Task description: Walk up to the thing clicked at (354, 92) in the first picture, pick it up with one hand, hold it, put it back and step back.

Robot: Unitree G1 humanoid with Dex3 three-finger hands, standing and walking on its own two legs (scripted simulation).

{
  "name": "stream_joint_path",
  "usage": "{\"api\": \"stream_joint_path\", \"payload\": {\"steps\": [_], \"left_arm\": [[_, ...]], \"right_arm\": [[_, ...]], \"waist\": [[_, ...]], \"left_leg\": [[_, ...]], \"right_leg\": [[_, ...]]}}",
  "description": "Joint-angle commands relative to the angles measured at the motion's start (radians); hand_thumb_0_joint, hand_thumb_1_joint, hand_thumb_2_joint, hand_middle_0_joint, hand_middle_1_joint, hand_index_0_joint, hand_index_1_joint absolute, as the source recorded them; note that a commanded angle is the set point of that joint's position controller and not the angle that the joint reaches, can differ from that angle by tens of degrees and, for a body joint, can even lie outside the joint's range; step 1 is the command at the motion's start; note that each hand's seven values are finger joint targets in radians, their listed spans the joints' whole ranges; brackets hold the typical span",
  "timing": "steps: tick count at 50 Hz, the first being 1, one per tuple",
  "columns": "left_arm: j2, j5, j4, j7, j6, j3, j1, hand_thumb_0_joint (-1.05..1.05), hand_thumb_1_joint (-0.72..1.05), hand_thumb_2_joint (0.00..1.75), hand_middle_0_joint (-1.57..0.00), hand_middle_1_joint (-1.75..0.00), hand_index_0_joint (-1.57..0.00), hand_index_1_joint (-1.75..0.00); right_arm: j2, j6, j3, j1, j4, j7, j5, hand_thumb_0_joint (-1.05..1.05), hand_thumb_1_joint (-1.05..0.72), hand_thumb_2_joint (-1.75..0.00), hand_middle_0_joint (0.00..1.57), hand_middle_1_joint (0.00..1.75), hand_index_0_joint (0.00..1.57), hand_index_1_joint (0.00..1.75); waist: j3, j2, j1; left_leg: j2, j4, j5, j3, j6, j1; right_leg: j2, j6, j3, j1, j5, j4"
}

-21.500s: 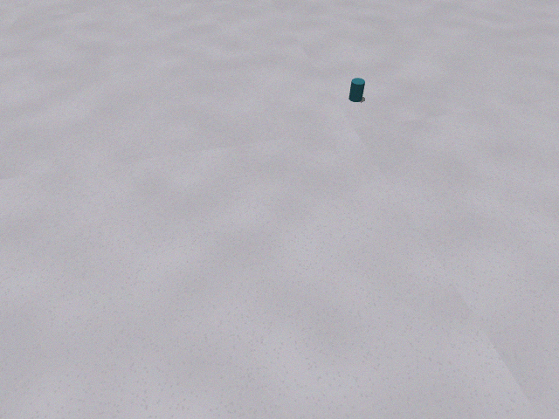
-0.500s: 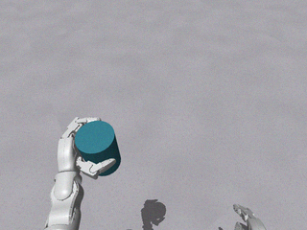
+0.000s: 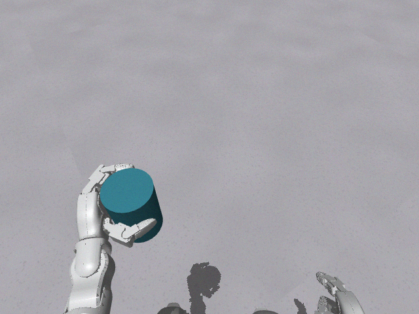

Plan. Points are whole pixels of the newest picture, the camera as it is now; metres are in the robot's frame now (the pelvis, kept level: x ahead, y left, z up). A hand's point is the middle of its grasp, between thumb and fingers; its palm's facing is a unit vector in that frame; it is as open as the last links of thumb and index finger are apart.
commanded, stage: crouch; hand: left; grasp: from the side
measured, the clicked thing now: (135, 207) +0.32 +0.16 +0.01
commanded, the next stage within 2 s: lower in 1.74 s
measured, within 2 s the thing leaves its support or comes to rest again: neither
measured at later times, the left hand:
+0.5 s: hand (140, 240) +0.33 +0.20 -0.20, palm faces +0.21 -0.98 -0.02, open 11.9 cm
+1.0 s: hand (147, 260) +0.33 +0.22 -0.40, palm faces +0.22 -0.97 -0.02, open 11.9 cm
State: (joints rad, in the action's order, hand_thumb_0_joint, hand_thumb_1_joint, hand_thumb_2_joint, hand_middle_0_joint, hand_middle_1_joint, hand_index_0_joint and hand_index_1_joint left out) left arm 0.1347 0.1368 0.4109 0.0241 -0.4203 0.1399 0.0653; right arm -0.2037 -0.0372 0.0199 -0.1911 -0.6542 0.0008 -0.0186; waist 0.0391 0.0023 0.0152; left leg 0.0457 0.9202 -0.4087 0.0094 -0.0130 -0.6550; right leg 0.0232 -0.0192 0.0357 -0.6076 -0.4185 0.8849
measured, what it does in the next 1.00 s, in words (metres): lowers itself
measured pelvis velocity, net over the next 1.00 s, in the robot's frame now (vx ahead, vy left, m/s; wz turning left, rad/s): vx -0.08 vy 0.00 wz -0.08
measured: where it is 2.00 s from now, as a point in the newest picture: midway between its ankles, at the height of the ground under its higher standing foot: outside the picture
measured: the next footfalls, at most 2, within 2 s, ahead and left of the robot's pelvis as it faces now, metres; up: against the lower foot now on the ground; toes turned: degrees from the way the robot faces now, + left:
none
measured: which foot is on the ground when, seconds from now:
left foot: down 0.00-1.00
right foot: down 0.00-1.00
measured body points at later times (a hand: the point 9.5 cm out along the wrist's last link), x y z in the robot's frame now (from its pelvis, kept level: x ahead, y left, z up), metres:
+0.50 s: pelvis -0.04 +0.00 -0.18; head +0.12 +0.02 +0.24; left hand +0.31 +0.25 -0.20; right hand +0.13 -0.26 -0.31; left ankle +0.03 +0.12 -0.69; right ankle +0.01 -0.13 -0.69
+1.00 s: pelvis -0.08 +0.00 -0.36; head +0.12 +0.03 +0.05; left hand +0.32 +0.27 -0.40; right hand +0.05 -0.27 -0.49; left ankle +0.03 +0.12 -0.69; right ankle +0.01 -0.13 -0.69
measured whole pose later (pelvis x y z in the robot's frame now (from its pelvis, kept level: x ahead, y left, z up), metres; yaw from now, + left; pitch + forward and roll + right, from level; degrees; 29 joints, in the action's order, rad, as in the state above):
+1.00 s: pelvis -0.08 +0.00 -0.36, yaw -5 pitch +30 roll -4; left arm 0.33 0.14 1.01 -0.14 -0.85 0.45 0.51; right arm -0.26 -0.02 -0.02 -0.03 -0.76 0.09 -0.12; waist 0.10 -0.04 0.07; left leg 0.04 2.28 -0.66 0.12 -0.03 -2.15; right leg 0.00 -0.01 0.05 -2.08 -0.69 2.24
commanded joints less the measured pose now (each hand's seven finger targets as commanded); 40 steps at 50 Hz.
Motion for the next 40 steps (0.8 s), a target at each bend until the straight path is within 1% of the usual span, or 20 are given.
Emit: {"api": "stream_joint_path", "payload": {"steps": [1,2,3,4,5,6,9,10,13,17,24,25,26,27,28,30,32,33,35,40], "left_arm": [[0.101,0.004,-0.123,0.000,-0.154,0.066,0.246,0.00,-0.05,1.14,-1.17,-1.31,-1.19,-1.31],[0.118,0.005,-0.115,-0.005,-0.177,0.081,0.261,0.00,-0.06,1.13,-1.17,-1.31,-1.19,-1.31],[0.101,0.003,-0.087,-0.009,-0.198,0.064,0.253,0.00,-0.04,1.13,-1.16,-1.31,-1.18,-1.31],[0.131,0.003,-0.062,-0.010,-0.221,0.100,0.253,0.00,-0.05,1.14,-1.17,-1.31,-1.19,-1.31],[0.117,0.001,-0.045,-0.015,-0.242,0.086,0.246,0.00,-0.08,1.13,-1.17,-1.30,-1.19,-1.31],[0.138,0.003,-0.022,-0.018,-0.266,0.111,0.270,0.00,-0.08,1.12,-1.18,-1.31,-1.20,-1.31],[0.116,0.013,0.018,-0.042,-0.335,0.090,0.301,0.00,-0.04,1.14,-1.20,-1.32,-1.22,-1.32],[0.144,0.014,0.025,-0.050,-0.356,0.106,0.329,0.00,-0.04,1.14,-1.21,-1.32,-1.22,-1.32],[0.149,0.009,0.071,-0.075,-0.391,0.092,0.369,0.00,-0.04,1.13,-1.21,-1.30,-1.22,-1.31],[0.204,0.023,0.077,-0.072,-0.414,0.160,0.368,0.00,-0.01,1.17,-1.19,-1.31,-1.19,-1.32],[0.221,0.020,0.165,-0.101,-0.440,0.179,0.438,0.00,0.07,1.22,-1.21,-1.34,-1.22,-1.35],[0.207,0.020,0.181,-0.106,-0.442,0.168,0.447,0.00,0.08,1.22,-1.21,-1.33,-1.21,-1.34],[0.237,0.022,0.187,-0.105,-0.449,0.200,0.480,0.00,0.06,1.22,-1.20,-1.33,-1.20,-1.34],[0.221,0.020,0.222,-0.108,-0.451,0.198,0.477,0.00,0.05,1.22,-1.21,-1.34,-1.21,-1.35],[0.249,0.019,0.194,-0.103,-0.459,0.216,0.509,0.00,0.05,1.23,-1.20,-1.34,-1.21,-1.35],[0.244,0.017,0.235,-0.101,-0.467,0.229,0.528,0.00,0.07,1.25,-1.20,-1.35,-1.21,-1.36],[0.264,0.015,0.294,-0.097,-0.478,0.259,0.513,0.00,0.05,1.26,-1.20,-1.36,-1.21,-1.37],[0.241,0.011,0.296,-0.103,-0.486,0.234,0.543,0.00,0.04,1.26,-1.21,-1.37,-1.22,-1.38],[0.282,0.006,0.310,-0.108,-0.500,0.267,0.554,0.00,0.03,1.26,-1.21,-1.37,-1.22,-1.38],[0.338,0.004,0.324,-0.129,-0.528,0.294,0.684,0.00,0.03,1.26,-1.21,-1.36,-1.22,-1.38]], "right_arm": [[-0.141,-0.048,0.060,0.024,0.107,0.006,-0.005,0.00,-0.89,-0.91,0.20,0.30,0.20,0.30],[-0.141,-0.049,0.061,0.023,0.110,0.007,-0.007,0.00,-0.89,-0.91,0.20,0.30,0.20,0.30],[-0.144,-0.049,0.064,0.015,0.106,0.012,-0.010,0.00,-0.89,-0.91,0.20,0.30,0.20,0.30],[-0.151,-0.049,0.069,0.001,0.100,0.013,-0.015,0.00,-0.90,-0.91,0.20,0.30,0.20,0.30],[-0.151,-0.050,0.068,0.013,0.102,0.020,-0.015,0.00,-0.90,-0.91,0.20,0.30,0.20,0.30],[-0.149,-0.051,0.066,0.021,0.110,0.024,-0.017,0.00,-0.91,-0.91,0.20,0.30,0.20,0.30],[-0.170,-0.055,0.074,0.023,0.110,0.037,-0.020,0.00,-0.90,-0.91,0.20,0.30,0.20,0.30],[-0.175,-0.058,0.072,0.026,0.110,0.038,-0.020,0.00,-0.91,-0.91,0.20,0.30,0.20,0.30],[-0.191,-0.055,0.074,0.033,0.106,0.046,-0.022,0.00,-0.91,-0.91,0.20,0.30,0.20,0.30],[-0.202,-0.044,0.071,0.033,0.096,0.055,-0.028,0.00,-0.90,-0.91,0.20,0.30,0.20,0.30],[-0.225,-0.031,0.073,0.035,0.044,0.067,-0.043,0.00,-0.92,-0.91,0.20,0.30,0.20,0.30],[-0.223,-0.031,0.072,0.035,0.039,0.070,-0.045,0.00,-0.91,-0.91,0.20,0.30,0.20,0.30],[-0.224,-0.028,0.069,0.037,0.033,0.070,-0.048,0.00,-0.92,-0.91,0.20,0.30,0.20,0.30],[-0.226,-0.026,0.067,0.038,0.029,0.073,-0.053,0.00,-0.92,-0.91,0.20,0.30,0.20,0.30],[-0.224,-0.025,0.065,0.051,0.034,0.075,-0.056,0.00,-0.91,-0.91,0.20,0.30,0.20,0.30],[-0.230,-0.021,0.063,0.055,0.030,0.079,-0.062,0.00,-0.91,-0.91,0.20,0.30,0.20,0.30],[-0.226,-0.019,0.056,0.066,0.017,0.080,-0.067,0.00,-0.91,-0.91,0.20,0.30,0.20,0.30],[-0.223,-0.020,0.051,0.069,0.017,0.082,-0.071,0.00,-0.91,-0.91,0.20,0.30,0.20,0.30],[-0.230,-0.021,0.048,0.073,0.008,0.083,-0.075,0.00,-0.91,-0.91,0.20,0.30,0.20,0.30],[-0.243,-0.019,0.032,0.077,-0.017,0.081,-0.084,0.00,-0.92,-0.91,0.20,0.30,0.20,0.30]], "waist": [[0.247,-0.017,0.018],[0.255,0.002,0.018],[0.292,0.000,0.024],[0.340,-0.017,0.021],[0.342,0.000,0.016],[0.356,0.005,0.017],[0.450,0.044,0.026],[0.459,0.057,0.024],[0.510,0.072,0.033],[0.621,0.066,-0.002],[0.717,0.053,0.025],[0.720,0.038,0.028],[0.711,0.031,0.027],[0.715,0.042,0.028],[0.714,0.063,0.015],[0.712,0.068,0.025],[0.691,0.031,0.014],[0.694,0.054,0.037],[0.715,0.065,0.021],[0.702,0.095,0.048]], "left_leg": [[-0.029,-0.042,0.087,-0.001,0.017,0.028],[-0.030,-0.015,0.087,0.001,0.016,0.004],[-0.033,0.027,0.105,-0.004,0.017,-0.015],[-0.033,0.070,0.128,0.001,0.020,-0.053],[-0.035,0.105,0.120,0.002,0.018,-0.088],[-0.038,0.147,0.090,0.002,0.020,-0.144],[-0.033,0.249,0.087,0.027,0.015,-0.206],[-0.032,0.283,0.073,0.032,0.014,-0.247],[-0.032,0.376,0.035,0.043,0.013,-0.353],[-0.032,0.493,0.059,0.039,0.015,-0.461],[-0.028,0.685,0.084,0.053,0.025,-0.602],[-0.027,0.713,0.088,0.051,0.026,-0.632],[-0.027,0.737,0.065,0.049,0.027,-0.676],[-0.025,0.752,0.064,0.054,0.023,-0.680],[-0.028,0.760,0.010,0.051,0.020,-0.716],[-0.025,0.787,-0.048,0.057,0.016,-0.747],[-0.026,0.833,-0.113,0.043,0.017,-0.835],[-0.028,0.853,-0.126,0.043,0.016,-0.861],[-0.028,0.889,-0.151,0.036,0.015,-0.884],[-0.025,0.970,-0.213,0.032,0.016,-0.958]], "right_leg": [[-0.022,0.031,0.004,-0.039,0.143,-0.033],[-0.023,0.031,0.004,-0.072,0.142,-0.003],[-0.020,0.030,-0.002,-0.089,0.164,0.026],[-0.020,0.029,-0.002,-0.104,0.187,0.066],[-0.023,0.033,-0.002,-0.157,0.174,0.105],[-0.022,0.034,-0.006,-0.195,0.147,0.139],[-0.029,0.043,0.010,-0.352,0.111,0.269],[-0.030,0.044,0.010,-0.396,0.094,0.305],[-0.034,0.048,0.008,-0.520,0.050,0.405],[-0.033,0.044,-0.015,-0.572,0.052,0.498],[-0.043,0.048,0.002,-0.768,0.066,0.686],[-0.044,0.047,0.002,-0.781,0.071,0.707],[-0.042,0.045,-0.003,-0.794,0.054,0.724],[-0.043,0.050,0.008,-0.838,0.044,0.758],[-0.045,0.054,0.006,-0.865,-0.007,0.772],[-0.045,0.057,0.022,-0.922,-0.060,0.814],[-0.045,0.052,0.010,-0.938,-0.117,0.834],[-0.045,0.054,0.018,-0.969,-0.120,0.864],[-0.048,0.055,0.021,-0.996,-0.142,0.900],[-0.052,0.055,0.042,-1.097,-0.179,0.996]]}}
